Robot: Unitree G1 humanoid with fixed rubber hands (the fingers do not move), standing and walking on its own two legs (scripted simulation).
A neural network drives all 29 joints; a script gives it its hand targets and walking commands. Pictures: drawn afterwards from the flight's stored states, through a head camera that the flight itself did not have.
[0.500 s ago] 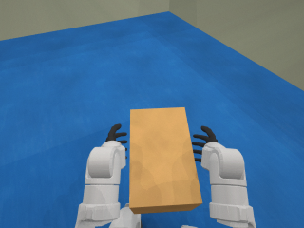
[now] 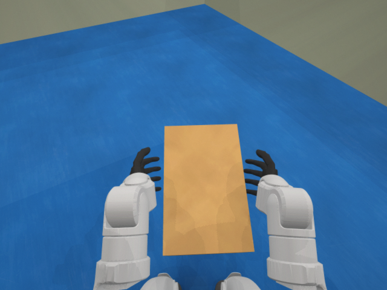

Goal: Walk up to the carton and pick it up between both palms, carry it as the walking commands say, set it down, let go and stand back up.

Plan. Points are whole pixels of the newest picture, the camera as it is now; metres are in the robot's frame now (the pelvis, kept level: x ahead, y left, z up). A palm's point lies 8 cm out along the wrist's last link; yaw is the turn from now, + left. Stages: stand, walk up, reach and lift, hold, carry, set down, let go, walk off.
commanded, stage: carry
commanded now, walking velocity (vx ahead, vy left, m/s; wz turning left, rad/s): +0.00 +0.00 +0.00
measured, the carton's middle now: (202, 190) +0.34 +0.00 +0.00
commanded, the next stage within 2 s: none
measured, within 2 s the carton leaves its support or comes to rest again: neither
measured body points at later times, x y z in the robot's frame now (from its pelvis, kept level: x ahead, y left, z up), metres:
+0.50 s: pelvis -0.09 -0.01 +0.01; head -0.09 +0.00 +0.46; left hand +0.21 +0.15 +0.05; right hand +0.24 -0.11 +0.06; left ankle +0.03 +0.09 -0.70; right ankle +0.01 -0.11 -0.70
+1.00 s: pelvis -0.16 +0.00 +0.00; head -0.16 +0.01 +0.45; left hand +0.15 +0.14 +0.01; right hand +0.16 -0.12 +0.02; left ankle -0.10 +0.06 -0.71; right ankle +0.01 -0.11 -0.69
